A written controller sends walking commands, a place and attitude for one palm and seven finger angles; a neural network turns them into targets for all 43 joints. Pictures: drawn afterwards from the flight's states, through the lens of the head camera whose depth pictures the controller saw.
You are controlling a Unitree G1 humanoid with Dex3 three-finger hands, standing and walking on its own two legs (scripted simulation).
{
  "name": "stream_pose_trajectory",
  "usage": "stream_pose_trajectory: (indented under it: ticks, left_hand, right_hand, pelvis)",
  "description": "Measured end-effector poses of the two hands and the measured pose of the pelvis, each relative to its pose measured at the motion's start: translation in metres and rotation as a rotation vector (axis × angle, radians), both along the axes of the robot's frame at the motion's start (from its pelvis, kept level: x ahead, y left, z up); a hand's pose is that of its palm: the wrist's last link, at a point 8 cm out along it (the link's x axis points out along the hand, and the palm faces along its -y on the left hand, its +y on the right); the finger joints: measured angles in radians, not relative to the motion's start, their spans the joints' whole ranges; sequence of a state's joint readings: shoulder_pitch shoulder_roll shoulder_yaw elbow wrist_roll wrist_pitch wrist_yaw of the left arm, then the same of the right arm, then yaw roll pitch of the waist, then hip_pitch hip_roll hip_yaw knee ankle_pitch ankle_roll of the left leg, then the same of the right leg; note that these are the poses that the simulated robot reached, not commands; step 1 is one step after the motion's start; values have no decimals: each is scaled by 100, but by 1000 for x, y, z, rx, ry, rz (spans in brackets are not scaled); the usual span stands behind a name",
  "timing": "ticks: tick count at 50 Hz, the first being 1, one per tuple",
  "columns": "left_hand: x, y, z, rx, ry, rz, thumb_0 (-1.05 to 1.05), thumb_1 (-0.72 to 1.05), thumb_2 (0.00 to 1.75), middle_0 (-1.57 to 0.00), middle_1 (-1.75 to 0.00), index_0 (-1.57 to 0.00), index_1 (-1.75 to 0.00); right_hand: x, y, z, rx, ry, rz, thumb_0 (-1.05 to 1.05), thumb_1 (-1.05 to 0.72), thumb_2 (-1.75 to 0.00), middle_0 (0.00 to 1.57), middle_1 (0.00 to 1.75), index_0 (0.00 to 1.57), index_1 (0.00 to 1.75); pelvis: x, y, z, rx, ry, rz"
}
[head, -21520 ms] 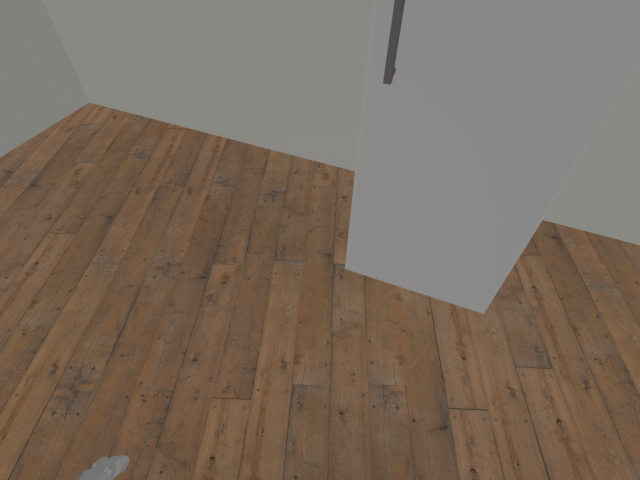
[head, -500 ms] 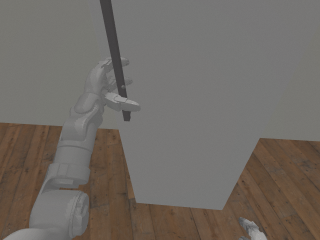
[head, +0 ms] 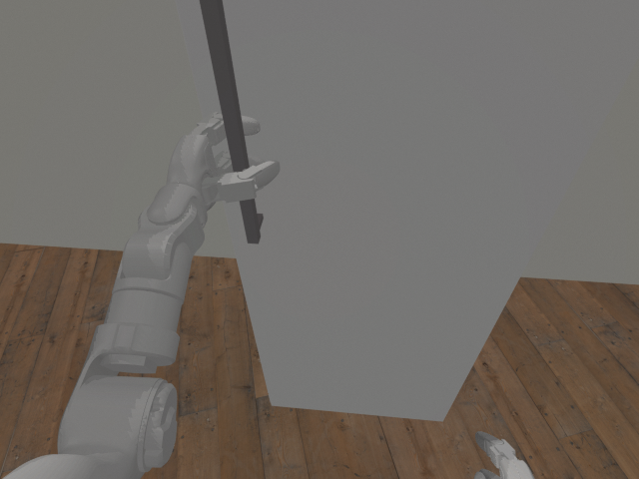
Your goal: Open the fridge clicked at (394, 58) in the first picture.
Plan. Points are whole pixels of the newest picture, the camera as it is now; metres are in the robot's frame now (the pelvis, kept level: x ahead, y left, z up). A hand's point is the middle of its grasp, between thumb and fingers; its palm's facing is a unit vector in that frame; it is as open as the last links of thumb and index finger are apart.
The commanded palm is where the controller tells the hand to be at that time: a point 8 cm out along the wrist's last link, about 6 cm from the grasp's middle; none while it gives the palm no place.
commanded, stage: grip the handle and tug to test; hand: left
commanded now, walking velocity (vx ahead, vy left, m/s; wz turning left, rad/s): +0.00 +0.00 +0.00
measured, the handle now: (235, 108) +0.47 +0.13 +0.27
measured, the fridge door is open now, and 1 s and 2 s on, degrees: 0 3 26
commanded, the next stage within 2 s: pull the door a little, standing still in 0.90 s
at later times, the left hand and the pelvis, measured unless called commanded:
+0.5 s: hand (248, 173) +0.41 +0.11 +0.21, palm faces -0.03 -1.00 +0.00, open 5.8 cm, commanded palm +0.38 +0.16 +0.21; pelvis +0.01 +0.00 +0.00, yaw -1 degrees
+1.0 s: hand (245, 186) +0.38 +0.11 +0.21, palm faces -0.07 -1.00 -0.01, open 6.1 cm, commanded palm +0.36 +0.16 +0.21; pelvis +0.03 +0.00 +0.00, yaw -1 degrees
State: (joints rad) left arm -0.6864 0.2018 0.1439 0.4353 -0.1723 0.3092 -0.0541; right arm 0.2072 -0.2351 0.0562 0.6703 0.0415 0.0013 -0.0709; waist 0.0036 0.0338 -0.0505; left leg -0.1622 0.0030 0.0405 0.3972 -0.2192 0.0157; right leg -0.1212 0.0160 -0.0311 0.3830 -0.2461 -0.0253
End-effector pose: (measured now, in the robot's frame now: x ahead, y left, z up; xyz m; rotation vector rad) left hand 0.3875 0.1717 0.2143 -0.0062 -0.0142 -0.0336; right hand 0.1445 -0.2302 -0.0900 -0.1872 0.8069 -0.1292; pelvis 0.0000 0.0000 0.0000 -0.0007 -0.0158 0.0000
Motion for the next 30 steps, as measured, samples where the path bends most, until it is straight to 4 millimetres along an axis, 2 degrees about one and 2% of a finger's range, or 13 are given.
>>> stream_pose_trajectory:
  ticks: [9, 30]
  left_hand:
    - [1, 0, 0, -1, -4, 5, 1, 71, 81, -37, -134, -35, -133]
    - [-1, -4, 0, 4, -11, 8, 1, 76, 80, -33, -135, -30, -134]
  right_hand:
    - [-2, -4, -1, 0, 10, -12, 2, -90, -90, 21, 30, 20, 30]
    - [15, -6, 3, 9, -12, -4, 2, -90, -90, 21, 30, 20, 30]
  pelvis:
    - [2, -1, 0, 1, 5, -5]
    - [10, -3, 0, 3, 3, -12]
